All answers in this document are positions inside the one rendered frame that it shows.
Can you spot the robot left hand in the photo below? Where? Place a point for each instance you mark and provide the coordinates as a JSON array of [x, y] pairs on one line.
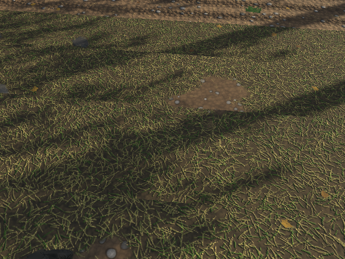
[[51, 254]]

